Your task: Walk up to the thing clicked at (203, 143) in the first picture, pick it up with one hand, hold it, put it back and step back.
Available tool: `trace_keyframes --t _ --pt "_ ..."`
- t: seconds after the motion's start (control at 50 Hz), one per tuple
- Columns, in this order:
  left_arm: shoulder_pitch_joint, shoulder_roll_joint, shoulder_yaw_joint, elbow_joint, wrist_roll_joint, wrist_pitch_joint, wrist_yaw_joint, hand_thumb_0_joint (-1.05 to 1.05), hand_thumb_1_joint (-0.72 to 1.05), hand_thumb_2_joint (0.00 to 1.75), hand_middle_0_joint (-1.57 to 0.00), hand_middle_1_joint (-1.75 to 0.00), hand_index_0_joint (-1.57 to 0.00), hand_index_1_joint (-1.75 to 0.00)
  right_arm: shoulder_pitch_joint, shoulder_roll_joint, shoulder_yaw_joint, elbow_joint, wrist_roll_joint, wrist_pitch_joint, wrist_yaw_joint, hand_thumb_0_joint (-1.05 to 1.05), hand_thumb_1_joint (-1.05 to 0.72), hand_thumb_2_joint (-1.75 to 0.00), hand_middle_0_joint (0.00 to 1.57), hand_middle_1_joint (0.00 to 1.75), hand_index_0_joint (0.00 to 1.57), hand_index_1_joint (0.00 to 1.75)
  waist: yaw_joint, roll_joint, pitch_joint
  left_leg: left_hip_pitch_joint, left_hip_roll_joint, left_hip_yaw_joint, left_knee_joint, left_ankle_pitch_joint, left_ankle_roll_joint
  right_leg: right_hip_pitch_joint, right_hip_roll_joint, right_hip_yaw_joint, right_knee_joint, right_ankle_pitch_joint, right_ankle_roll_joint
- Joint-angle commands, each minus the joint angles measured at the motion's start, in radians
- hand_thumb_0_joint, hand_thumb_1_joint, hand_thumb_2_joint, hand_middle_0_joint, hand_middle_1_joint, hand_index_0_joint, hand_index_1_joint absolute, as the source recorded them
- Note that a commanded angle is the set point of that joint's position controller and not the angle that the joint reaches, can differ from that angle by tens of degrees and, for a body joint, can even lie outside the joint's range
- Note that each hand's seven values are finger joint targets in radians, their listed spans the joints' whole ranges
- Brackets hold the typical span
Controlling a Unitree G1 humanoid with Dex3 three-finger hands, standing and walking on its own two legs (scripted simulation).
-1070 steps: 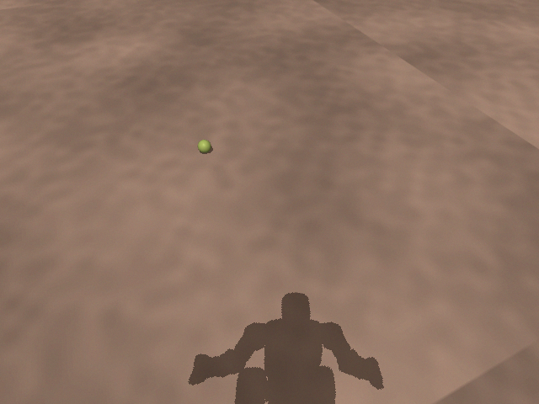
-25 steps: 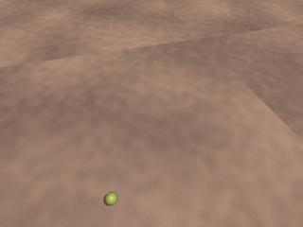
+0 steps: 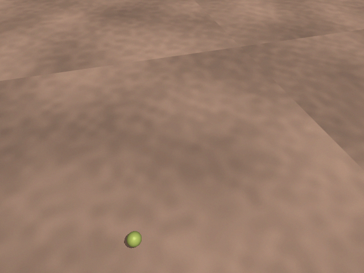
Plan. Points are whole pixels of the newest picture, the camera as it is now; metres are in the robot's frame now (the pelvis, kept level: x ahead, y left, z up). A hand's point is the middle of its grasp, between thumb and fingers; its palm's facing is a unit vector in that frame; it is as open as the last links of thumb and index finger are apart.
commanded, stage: stand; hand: left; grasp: from above
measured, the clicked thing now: (134, 239) +0.44 +0.25 -0.74
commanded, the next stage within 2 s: rise first in 0.84 s
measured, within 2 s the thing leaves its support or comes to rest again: neither
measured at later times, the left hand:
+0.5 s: hand out of the picture +0.07 +0.26 -0.16, palm faces -0.03 -0.94 -0.34, open 7.4 cm
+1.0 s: hand out of the picture +0.09 +0.26 -0.16, palm faces +0.01 -0.94 -0.34, open 7.4 cm
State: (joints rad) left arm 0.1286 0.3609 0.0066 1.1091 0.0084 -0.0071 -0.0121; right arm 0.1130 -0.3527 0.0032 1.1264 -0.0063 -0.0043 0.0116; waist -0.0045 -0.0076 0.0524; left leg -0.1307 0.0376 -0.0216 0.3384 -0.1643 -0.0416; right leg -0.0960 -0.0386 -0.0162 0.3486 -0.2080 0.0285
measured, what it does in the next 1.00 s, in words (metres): stands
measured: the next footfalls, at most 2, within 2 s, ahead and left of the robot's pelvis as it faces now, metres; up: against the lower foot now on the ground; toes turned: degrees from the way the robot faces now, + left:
none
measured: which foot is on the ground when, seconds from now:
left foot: down 0.00-1.00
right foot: down 0.00-1.00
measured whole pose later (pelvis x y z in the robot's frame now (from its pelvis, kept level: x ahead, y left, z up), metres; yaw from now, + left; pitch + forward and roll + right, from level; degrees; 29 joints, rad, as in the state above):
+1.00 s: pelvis +0.01 +0.00 +0.00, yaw +0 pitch +0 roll +0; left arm 0.13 0.35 0.02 1.05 -0.01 -0.01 0.00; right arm 0.15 -0.35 0.00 1.04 0.02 -0.01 -0.01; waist -0.01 0.00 0.05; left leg -0.18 0.03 -0.03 0.38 -0.19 -0.04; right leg -0.15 -0.05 -0.02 0.39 -0.23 0.03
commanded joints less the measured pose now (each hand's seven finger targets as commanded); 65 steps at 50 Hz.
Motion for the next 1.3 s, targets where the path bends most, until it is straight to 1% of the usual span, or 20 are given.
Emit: trace_keyframes --t 0.0,0.12,0.16,0.3,0.4,0.48,0.72,0.9,0.92,0.94,0.96,0.98,1.0,1.04,1.08,1.1,1.14,1.18,1.22,1.28 --pt "-0.031 0.212 0.037 -0.055 0.001 -0.018 0.017 0.0 0.9 0.9 -0.2 -0.3 -0.2 -0.3 -0.04 -0.217 -0.041 -0.057 -0.002 -0.019 -0.018 0.0 -0.9 -0.9 0.2 0.3 0.2 0.3 0.003 0.021 -0.06 0.026 0.092 -0.061 -0.046 0.119 0.047 -0.018 -0.095 0.073 -0.068 0.103 -0.043" --pt "-0.023 0.212 0.037 -0.056 0.004 -0.018 0.018 0.0 0.9 0.9 -0.2 -0.3 -0.2 -0.3 -0.049 -0.216 -0.045 -0.059 -0.004 -0.016 -0.015 0.0 -0.9 -0.9 0.2 0.3 0.2 0.3 0.008 0.017 -0.045 0.018 0.089 -0.066 -0.053 0.096 0.047 -0.035 -0.089 0.065 -0.076 0.07 -0.041" --pt "-0.029 0.213 0.038 -0.054 0.005 -0.018 0.017 0.0 0.9 0.9 -0.2 -0.3 -0.2 -0.3 -0.036 -0.214 -0.044 -0.056 -0.004 -0.014 -0.014 0.0 -0.9 -0.9 0.2 0.3 0.2 0.3 0.001 0.014 -0.038 0.0 0.084 -0.063 -0.057 0.04 0.049 -0.032 -0.091 0.071 -0.085 0.035 -0.041" --pt "-0.023 0.215 0.038 -0.059 0.003 -0.023 0.018 0.0 0.9 0.9 -0.2 -0.3 -0.2 -0.3 -0.038 -0.215 -0.046 -0.06 -0.003 -0.018 -0.015 0.0 -0.9 -0.9 0.2 0.3 0.2 0.3 0.002 0.015 -0.074 0.03 0.089 -0.064 -0.034 0.142 0.049 -0.014 -0.095 0.07 -0.068 0.133 -0.042" --pt "-0.026 0.211 0.038 -0.057 -0.001 -0.019 0.018 0.0 0.9 0.9 -0.2 -0.3 -0.2 -0.3 -0.034 -0.212 -0.043 -0.058 -0.002 -0.018 -0.016 0.0 -0.9 -0.9 0.2 0.3 0.2 0.3 0.003 0.019 -0.051 0.012 0.086 -0.065 -0.049 0.119 0.045 -0.022 -0.091 0.068 -0.07 0.093 -0.044" --pt "-0.02 0.217 0.038 -0.058 0.002 -0.021 0.019 0.0 0.9 0.9 -0.2 -0.3 -0.2 -0.3 -0.031 -0.218 -0.045 -0.058 -0.002 -0.017 -0.017 0.0 -0.9 -0.9 0.2 0.3 0.2 0.3 0.002 0.01 -0.078 0.031 0.091 -0.062 -0.032 0.145 0.049 -0.006 -0.097 0.073 -0.068 0.138 -0.043" --pt "-0.028 0.209 0.038 -0.058 0.002 -0.019 0.017 0.0 0.9 0.9 -0.2 -0.3 -0.2 -0.3 -0.029 -0.214 -0.042 -0.058 -0.004 -0.016 -0.016 0.0 -0.9 -0.9 0.2 0.3 0.2 0.3 0.002 0.022 -0.05 0.0 0.084 -0.063 -0.049 0.09 0.049 -0.01 -0.095 0.073 -0.075 0.094 -0.041" --pt "-0.026 0.207 0.039 -0.059 0.001 -0.017 0.016 0.0 0.9 0.9 -0.2 -0.3 -0.2 -0.3 -0.029 -0.215 -0.041 -0.063 -0.005 -0.022 -0.019 0.0 -0.9 -0.9 0.2 0.3 0.2 0.3 0.006 0.027 -0.072 0.013 0.09 -0.063 -0.045 0.161 0.048 0.005 -0.097 0.065 -0.056 0.144 -0.04" --pt "-0.022 0.21 0.04 -0.059 0.004 -0.016 0.017 0.0 0.84 0.94 -0.19 -0.35 -0.18 -0.36 -0.041 -0.219 -0.044 -0.064 -0.003 -0.022 -0.02 0.0 -0.95 -0.92 0.2 0.3 0.2 0.3 0.01 0.023 -0.075 0.025 0.092 -0.065 -0.041 0.165 0.049 0.001 -0.094 0.058 -0.052 0.143 -0.04" --pt "-0.372 0.038 0.038 -0.41 -0.044 -0.113 0.029 0.0 0.76 0.99 -0.19 -0.43 -0.16 -0.44 -0.023 -0.044 -0.003 -0.34 0.066 -0.076 -0.039 0.0 -1.01 -0.93 0.2 0.3 0.2 0.3 -0.116 0.061 -0.032 -0.081 -0.041 0.068 0.032 -0.002 0.04 -0.239 0.029 -0.002 0.014 0.094 -0.029" --pt "-0.475 0.095 0.059 -0.356 -0.043 -0.11 0.038 0.0 0.68 0.95 -0.22 -0.51 -0.19 -0.52 0.023 -0.072 -0.009 -0.285 0.065 -0.073 -0.05 0.0 -0.97 -0.92 0.2 0.3 0.2 0.3 -0.08 0.01 -0.055 -0.082 -0.044 0.062 0.045 -0.022 0.042 -0.189 0.028 -0.015 0.016 0.061 -0.027" --pt "-0.305 0.161 0.113 -0.16 -0.022 -0.068 0.043 0.0 0.6 0.96 -0.21 -0.58 -0.17 -0.6 0.055 -0.097 -0.023 -0.261 0.06 -0.063 -0.056 0.0 -0.96 -0.92 0.2 0.3 0.2 0.3 -0.07 -0.022 -0.045 -0.111 -0.051 0.062 0.067 -0.048 0.045 -0.21 0.034 -0.026 0.027 0.022 -0.03" --pt "-0.234 0.177 0.135 -0.096 -0.012 -0.051 0.03 0.0 0.52 0.91 -0.2 -0.66 -0.19 -0.68 0.061 -0.105 -0.039 -0.293 0.059 -0.054 -0.055 0.0 -0.94 -0.91 0.2 0.3 0.2 0.3 -0.034 -0.034 -0.039 -0.146 -0.042 0.064 0.093 -0.033 0.045 -0.213 0.038 -0.034 0.057 0.016 -0.033" --pt "-0.321 0.237 0.163 -0.129 0.022 -0.06 0.014 0.0 0.36 0.9 -0.16 -0.81 -0.16 -0.81 0.092 -0.105 -0.066 -0.323 0.049 -0.062 -0.067 0.0 -0.9 -0.9 0.2 0.3 0.2 0.3 -0.032 -0.05 -0.165 -0.153 -0.041 0.057 0.153 0.02 0.05 -0.22 0.037 -0.024 0.114 0.077 -0.029" --pt "-0.187 0.226 0.188 -0.057 0.074 -0.04 -0.01 0.0 0.2 0.89 -0.11 -0.96 -0.15 -0.92 0.127 -0.098 -0.085 -0.35 0.031 -0.068 -0.061 0.0 -0.93 -0.91 0.2 0.3 0.2 0.3 -0.02 -0.008 -0.247 -0.197 -0.05 0.054 0.229 0.078 0.044 -0.246 0.034 -0.021 0.194 0.132 -0.031" --pt "-0.149 0.23 0.211 -0.045 0.106 -0.029 -0.019 0.0 0.12 0.9 -0.1 -1.0 -0.13 -0.96 0.141 -0.093 -0.098 -0.368 0.021 -0.07 -0.054 0.0 -0.92 -0.91 0.2 0.3 0.2 0.3 0.005 -0.006 -0.279 -0.224 -0.053 0.052 0.257 0.102 0.042 -0.25 0.034 -0.022 0.221 0.141 -0.035" --pt "-0.087 0.222 0.231 -0.114 0.129 -0.008 -0.019 0.0 -0.04 0.91 -0.08 -1.04 -0.11 -1.01 0.129 -0.079 -0.105 -0.423 0.021 -0.073 -0.046 0.0 -0.92 -0.9 0.2 0.3 0.2 0.3 0.04 0.052 -0.333 -0.225 -0.061 0.06 0.269 0.111 0.035 -0.224 0.033 -0.017 0.239 0.134 -0.039" --pt "-0.092 0.19 0.217 -0.174 0.142 0.033 -0.005 0.0 -0.2 0.95 -0.05 -1.09 -0.08 -1.06 0.11 -0.068 -0.1 -0.469 0.025 -0.073 -0.042 0.0 -0.92 -0.9 0.2 0.3 0.2 0.3 0.041 0.089 -0.314 -0.238 -0.055 0.056 0.26 0.098 0.026 -0.259 0.039 -0.02 0.247 0.099 -0.042" --pt "-0.132 0.152 0.182 -0.175 0.162 0.083 0.001 0.0 -0.32 0.97 -0.06 -1.08 -0.08 -1.06 0.085 -0.069 -0.099 -0.507 0.03 -0.073 -0.037 0.0 -0.92 -0.91 0.2 0.3 0.2 0.3 0.012 0.049 -0.238 -0.297 -0.044 0.044 0.283 0.043 0.027 -0.332 0.045 -0.031 0.258 0.038 -0.041" --pt "-0.148 0.175 0.204 -0.263 0.17 0.123 0.013 0.0 -0.48 0.97 -0.07 -1.08 -0.08 -1.07 0.086 -0.065 -0.105 -0.552 0.029 -0.084 -0.028 0.0 -0.91 -0.9 0.2 0.3 0.2 0.3 0.005 0.026 -0.256 -0.358 -0.038 0.042 0.341 -0.019 0.032 -0.396 0.048 -0.032 0.309 -0.025 -0.038"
